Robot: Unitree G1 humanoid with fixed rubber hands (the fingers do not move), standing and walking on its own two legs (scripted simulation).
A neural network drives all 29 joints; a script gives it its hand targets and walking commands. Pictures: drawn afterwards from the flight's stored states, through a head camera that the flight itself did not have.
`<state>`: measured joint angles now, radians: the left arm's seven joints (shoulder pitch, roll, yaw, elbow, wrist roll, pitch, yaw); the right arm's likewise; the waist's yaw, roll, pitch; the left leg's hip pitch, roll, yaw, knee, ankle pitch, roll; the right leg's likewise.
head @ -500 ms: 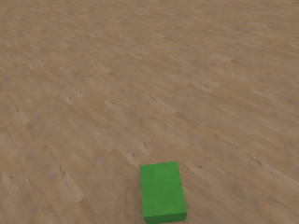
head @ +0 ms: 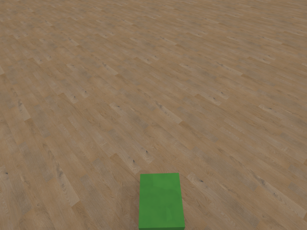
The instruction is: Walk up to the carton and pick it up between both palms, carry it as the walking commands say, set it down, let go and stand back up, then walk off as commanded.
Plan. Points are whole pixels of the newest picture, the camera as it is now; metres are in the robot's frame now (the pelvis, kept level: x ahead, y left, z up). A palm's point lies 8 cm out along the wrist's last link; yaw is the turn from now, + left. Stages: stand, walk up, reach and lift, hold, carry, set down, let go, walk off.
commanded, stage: walk up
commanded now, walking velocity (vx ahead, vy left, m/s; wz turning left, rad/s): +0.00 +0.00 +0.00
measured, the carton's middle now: (160, 204) +0.39 +0.01 -0.67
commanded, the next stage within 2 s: stand in 0.04 s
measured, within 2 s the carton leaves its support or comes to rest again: neither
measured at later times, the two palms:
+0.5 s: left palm out of the picture +0.15 +0.25 -0.15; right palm out of the picture +0.13 -0.22 -0.16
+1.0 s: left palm out of the picture +0.15 +0.24 -0.19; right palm out of the picture +0.15 -0.19 -0.20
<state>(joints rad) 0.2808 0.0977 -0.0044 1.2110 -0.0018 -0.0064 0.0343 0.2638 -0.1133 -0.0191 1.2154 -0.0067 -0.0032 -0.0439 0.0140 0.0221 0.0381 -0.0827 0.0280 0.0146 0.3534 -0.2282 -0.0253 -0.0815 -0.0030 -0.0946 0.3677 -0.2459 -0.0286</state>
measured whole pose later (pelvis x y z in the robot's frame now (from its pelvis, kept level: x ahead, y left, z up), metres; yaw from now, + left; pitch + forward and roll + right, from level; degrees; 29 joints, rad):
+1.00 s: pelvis -0.09 +0.02 -0.09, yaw -2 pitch +20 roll +0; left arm -0.14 0.14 0.13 0.43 -0.03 0.51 0.00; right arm -0.15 -0.17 -0.09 0.45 0.00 0.51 0.02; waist 0.04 0.02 -0.01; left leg -1.01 0.02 0.05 1.02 -0.37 0.01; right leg -1.02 -0.03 -0.03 1.02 -0.36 -0.01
